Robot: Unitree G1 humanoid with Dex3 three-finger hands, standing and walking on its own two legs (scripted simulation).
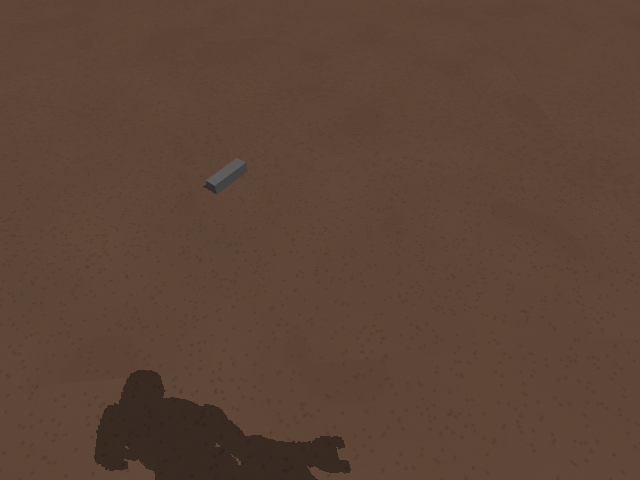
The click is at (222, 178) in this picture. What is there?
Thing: lying carton
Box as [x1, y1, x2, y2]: [206, 158, 246, 193]
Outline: 245,162 236,158 206,180 208,189 215,193 218,193 246,171
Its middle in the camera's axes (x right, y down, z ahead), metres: -0.44 -0.29 +1.86
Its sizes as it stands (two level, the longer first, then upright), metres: 0.206 0.060 0.054
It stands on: the floor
